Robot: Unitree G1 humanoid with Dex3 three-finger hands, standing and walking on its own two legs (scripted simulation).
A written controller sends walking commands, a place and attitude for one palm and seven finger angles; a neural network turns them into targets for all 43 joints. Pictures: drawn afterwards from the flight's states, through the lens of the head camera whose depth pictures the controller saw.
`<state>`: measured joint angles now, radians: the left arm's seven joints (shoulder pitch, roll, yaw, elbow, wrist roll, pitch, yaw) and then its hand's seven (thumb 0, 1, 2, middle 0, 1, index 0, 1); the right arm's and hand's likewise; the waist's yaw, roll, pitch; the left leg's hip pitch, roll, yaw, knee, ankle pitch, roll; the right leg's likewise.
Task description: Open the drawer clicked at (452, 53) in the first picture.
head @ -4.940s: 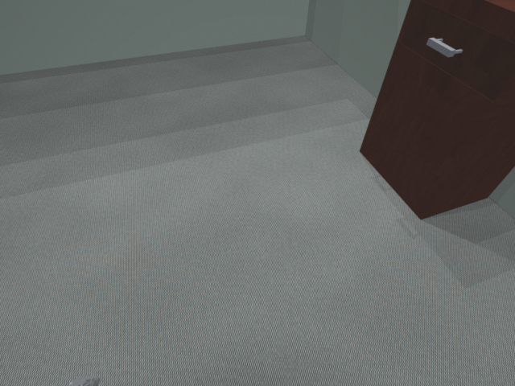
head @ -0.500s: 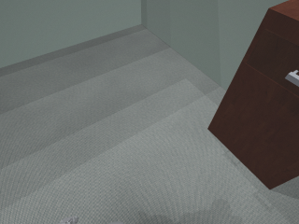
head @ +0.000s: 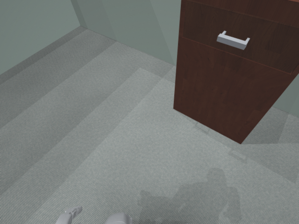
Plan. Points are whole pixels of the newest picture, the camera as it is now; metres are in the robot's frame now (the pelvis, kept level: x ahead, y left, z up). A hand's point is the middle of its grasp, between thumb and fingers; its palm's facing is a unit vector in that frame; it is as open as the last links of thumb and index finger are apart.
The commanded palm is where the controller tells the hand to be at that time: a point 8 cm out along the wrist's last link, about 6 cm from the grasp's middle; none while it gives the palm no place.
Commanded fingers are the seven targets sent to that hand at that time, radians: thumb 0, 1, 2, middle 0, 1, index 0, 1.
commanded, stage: turn to face it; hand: left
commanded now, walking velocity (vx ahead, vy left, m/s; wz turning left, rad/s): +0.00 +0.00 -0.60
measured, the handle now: (233, 38) +0.81 -0.32 +0.00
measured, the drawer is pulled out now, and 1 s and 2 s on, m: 0.00 0.00 0.00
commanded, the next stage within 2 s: take the last steps up to it in 0.80 s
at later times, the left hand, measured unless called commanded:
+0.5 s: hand (84, 220) +0.14 +0.22 -0.16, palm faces -0.23 -0.95 -0.22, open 7.4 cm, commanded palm none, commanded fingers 0.00 0.90 0.90 -0.20 -0.30 -0.20 -0.30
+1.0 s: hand (123, 210) +0.17 +0.10 -0.14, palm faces -0.47 -0.85 -0.24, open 7.4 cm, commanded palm none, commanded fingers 0.00 0.90 0.90 -0.20 -0.30 -0.20 -0.30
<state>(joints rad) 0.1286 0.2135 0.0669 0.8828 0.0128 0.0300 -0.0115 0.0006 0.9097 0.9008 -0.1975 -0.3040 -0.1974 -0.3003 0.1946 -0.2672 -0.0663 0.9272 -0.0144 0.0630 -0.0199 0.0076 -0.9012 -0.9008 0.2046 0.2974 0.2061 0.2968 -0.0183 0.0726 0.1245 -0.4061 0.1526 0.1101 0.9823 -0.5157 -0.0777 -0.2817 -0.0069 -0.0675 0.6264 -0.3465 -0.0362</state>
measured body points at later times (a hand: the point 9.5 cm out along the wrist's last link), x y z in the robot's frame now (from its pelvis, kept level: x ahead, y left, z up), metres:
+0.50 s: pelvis +0.00 +0.03 +0.01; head +0.06 +0.05 +0.46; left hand +0.15 +0.27 -0.14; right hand +0.04 -0.24 -0.11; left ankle +0.04 +0.13 -0.73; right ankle -0.06 -0.08 -0.65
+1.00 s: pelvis +0.00 -0.01 +0.01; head +0.02 -0.05 +0.46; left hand +0.19 +0.15 -0.12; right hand -0.11 -0.25 -0.15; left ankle +0.05 +0.12 -0.66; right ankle -0.08 -0.09 -0.73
